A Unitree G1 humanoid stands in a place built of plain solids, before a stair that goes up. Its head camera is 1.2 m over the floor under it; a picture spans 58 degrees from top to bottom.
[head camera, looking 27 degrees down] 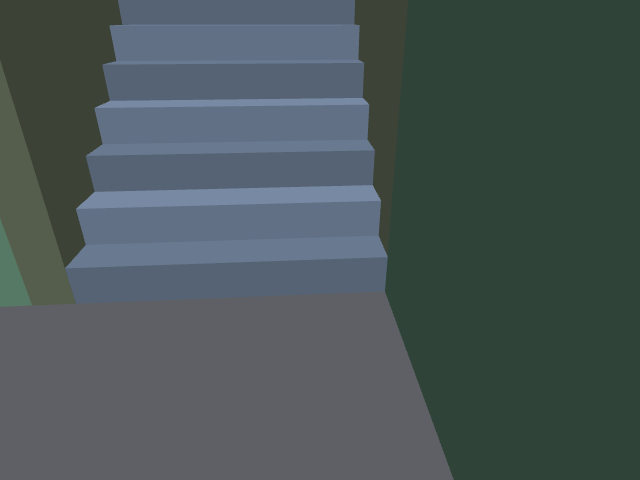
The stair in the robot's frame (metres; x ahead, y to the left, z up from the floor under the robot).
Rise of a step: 0.19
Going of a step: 0.23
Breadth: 1.48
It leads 4 degrees to the left of straight ahead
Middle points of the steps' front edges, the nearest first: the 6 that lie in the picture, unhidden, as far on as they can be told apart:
1.74 0.42 0.20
1.97 0.43 0.39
2.20 0.45 0.59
2.43 0.47 0.78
2.66 0.48 0.98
2.89 0.50 1.17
